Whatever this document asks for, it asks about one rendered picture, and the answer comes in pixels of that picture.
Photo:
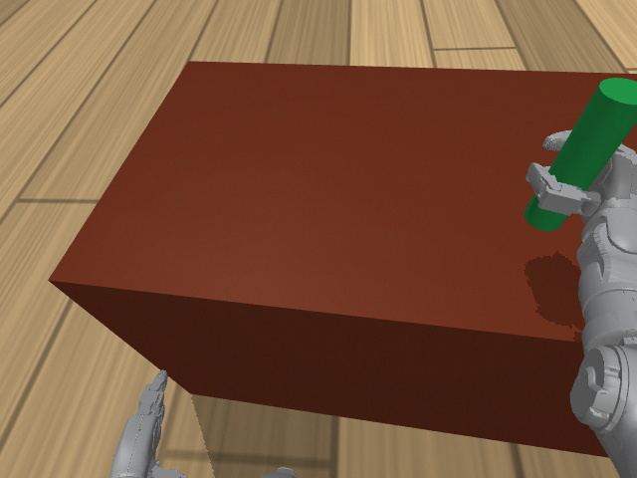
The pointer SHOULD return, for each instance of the right robot arm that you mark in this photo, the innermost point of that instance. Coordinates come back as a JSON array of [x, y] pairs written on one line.
[[604, 394]]

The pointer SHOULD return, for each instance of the left robot hand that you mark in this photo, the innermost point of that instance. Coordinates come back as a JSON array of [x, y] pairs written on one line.
[[136, 449]]

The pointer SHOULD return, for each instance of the can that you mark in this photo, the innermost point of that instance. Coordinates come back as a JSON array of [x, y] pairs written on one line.
[[607, 119]]

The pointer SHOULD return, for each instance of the right robot hand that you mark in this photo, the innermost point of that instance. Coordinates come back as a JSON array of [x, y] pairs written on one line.
[[614, 186]]

